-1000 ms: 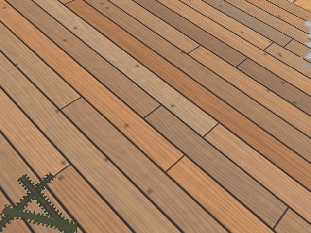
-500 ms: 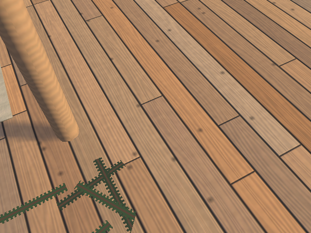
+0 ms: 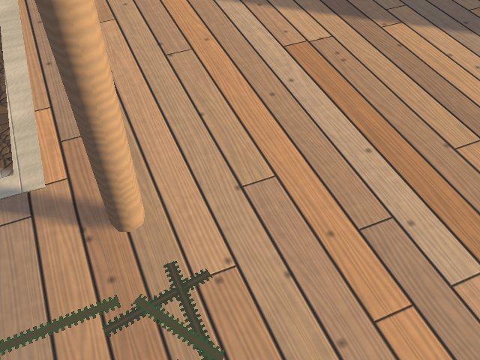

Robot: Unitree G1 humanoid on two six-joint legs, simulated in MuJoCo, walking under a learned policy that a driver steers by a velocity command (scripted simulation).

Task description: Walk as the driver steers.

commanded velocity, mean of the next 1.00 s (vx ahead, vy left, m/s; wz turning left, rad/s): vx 0.15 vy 0.00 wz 0.01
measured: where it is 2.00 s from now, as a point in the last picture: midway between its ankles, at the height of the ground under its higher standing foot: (287, 285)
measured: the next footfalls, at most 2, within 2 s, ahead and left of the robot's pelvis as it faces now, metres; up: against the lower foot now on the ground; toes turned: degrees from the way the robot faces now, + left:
left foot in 1.20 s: +0.45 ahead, +0.07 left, +0.00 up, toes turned +1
right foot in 1.76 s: +0.72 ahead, -0.21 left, +0.00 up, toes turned -16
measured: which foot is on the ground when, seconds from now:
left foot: down 0.00-0.74, up 0.76-1.00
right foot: down 0.00-1.00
